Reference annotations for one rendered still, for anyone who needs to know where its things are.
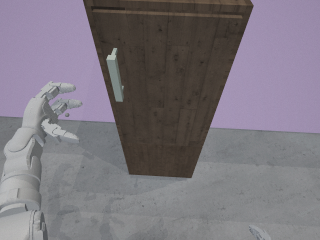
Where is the robot left hand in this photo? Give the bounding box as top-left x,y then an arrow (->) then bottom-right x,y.
21,81 -> 83,144

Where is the left robot forearm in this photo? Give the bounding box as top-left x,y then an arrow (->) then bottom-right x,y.
0,127 -> 46,218

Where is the cupboard door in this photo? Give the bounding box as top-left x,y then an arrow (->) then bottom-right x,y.
92,9 -> 243,147

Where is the handle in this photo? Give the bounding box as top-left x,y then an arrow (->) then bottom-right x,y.
106,48 -> 124,102

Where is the left robot upper arm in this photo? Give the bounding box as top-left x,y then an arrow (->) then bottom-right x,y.
0,210 -> 48,240

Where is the robot right hand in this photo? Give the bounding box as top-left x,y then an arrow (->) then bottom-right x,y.
248,224 -> 271,240

